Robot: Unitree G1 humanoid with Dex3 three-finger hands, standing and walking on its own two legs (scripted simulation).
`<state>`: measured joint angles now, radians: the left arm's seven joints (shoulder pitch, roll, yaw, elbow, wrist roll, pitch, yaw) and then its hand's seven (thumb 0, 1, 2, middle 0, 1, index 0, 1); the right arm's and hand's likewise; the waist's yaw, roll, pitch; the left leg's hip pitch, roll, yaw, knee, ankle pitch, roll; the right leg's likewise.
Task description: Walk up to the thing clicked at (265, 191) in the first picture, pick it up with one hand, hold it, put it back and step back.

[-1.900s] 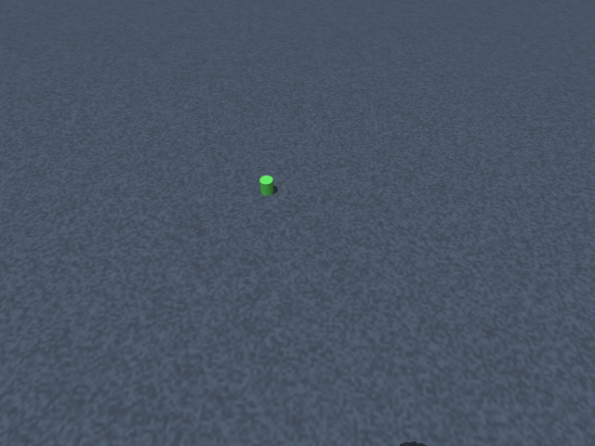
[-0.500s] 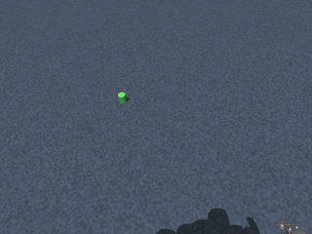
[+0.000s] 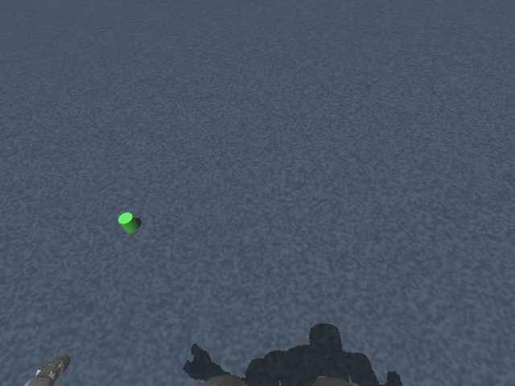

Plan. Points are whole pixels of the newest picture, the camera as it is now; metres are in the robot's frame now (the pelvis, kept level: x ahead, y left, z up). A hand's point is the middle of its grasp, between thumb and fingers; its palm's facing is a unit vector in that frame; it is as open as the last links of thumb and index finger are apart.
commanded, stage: walk up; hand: left
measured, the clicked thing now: (128, 222) +0.94 +0.62 -0.71
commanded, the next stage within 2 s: none
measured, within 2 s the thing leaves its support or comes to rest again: neither
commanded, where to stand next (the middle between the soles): +0.54 +0.80 m, yaw -57 degrees
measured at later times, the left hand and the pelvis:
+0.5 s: hand (7, 290) +0.36 +0.52 -0.12, palm faces -0.35 -0.76 -0.55, open 7.4 cm; pelvis +0.18 +0.24 +0.01, yaw -18 degrees
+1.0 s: hand out of the picture +0.55 +0.73 -0.14, palm faces -0.41 -0.65 -0.64, open 7.4 cm; pelvis +0.32 +0.47 -0.04, yaw -31 degrees
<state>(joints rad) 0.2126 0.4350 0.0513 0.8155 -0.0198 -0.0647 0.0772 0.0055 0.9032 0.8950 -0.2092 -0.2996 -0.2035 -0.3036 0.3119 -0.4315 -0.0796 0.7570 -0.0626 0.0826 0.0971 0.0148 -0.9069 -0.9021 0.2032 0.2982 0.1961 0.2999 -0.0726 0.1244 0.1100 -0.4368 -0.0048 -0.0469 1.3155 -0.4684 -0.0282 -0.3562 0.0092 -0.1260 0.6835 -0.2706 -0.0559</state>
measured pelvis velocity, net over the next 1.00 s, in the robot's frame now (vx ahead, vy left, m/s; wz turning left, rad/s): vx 0.32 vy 0.47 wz -0.54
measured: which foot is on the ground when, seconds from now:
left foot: up 0.00-0.24, down 0.26-0.60, up 0.62-0.88, down 0.90-1.00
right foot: down 0.00-0.26, up 0.28-0.58, down 0.60-0.92, up 0.94-1.00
